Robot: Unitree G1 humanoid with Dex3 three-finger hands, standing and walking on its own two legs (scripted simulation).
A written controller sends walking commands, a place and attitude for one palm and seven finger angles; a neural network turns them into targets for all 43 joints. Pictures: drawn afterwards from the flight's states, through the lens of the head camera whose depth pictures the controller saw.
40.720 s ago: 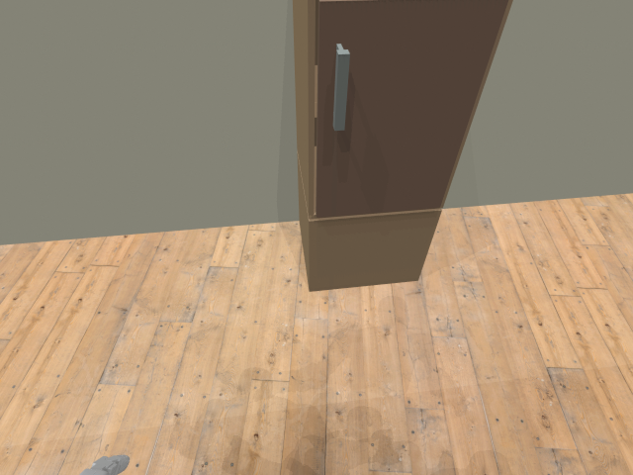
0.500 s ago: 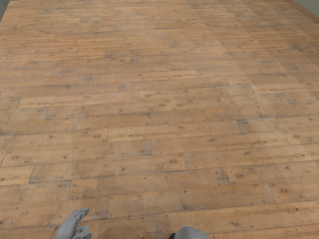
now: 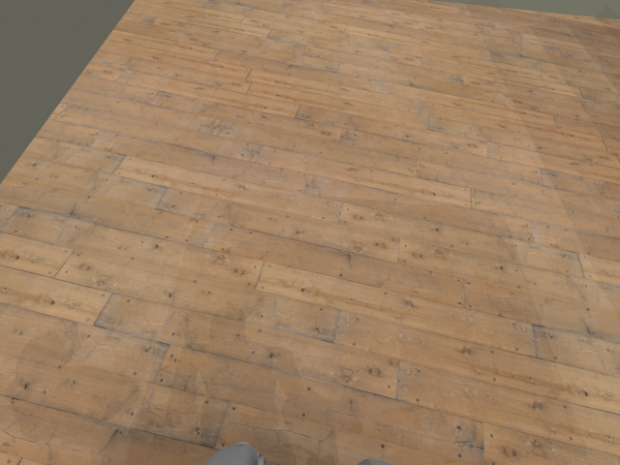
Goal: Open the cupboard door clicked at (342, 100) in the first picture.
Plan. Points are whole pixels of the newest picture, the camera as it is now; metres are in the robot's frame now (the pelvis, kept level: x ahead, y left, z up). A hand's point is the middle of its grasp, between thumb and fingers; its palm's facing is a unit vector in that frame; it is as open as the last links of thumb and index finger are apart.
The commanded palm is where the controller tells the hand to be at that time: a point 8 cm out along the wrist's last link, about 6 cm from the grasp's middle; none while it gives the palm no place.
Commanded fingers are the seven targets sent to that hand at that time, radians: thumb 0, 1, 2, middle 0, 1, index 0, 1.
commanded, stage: turn to face it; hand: left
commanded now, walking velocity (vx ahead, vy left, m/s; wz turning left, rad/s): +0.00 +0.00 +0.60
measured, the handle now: out of the picture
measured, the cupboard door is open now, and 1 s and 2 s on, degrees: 38 38 38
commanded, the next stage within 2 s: none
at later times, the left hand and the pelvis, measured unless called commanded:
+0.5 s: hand out of the picture +0.06 +0.14 -0.13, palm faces +0.30 -0.91 -0.30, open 7.4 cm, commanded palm none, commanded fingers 0.00 0.90 0.90 -0.20 -0.30 -0.20 -0.30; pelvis +0.04 -0.08 +0.02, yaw +18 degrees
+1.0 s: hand out of the picture -0.01 +0.15 -0.15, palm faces +0.61 -0.75 -0.26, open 7.4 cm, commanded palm none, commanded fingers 0.00 0.90 0.90 -0.20 -0.30 -0.20 -0.30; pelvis +0.06 -0.07 +0.02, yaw +36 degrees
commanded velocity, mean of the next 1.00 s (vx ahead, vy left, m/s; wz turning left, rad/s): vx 0.00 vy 0.00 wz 0.60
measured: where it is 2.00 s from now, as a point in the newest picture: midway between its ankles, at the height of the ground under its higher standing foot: outside the picture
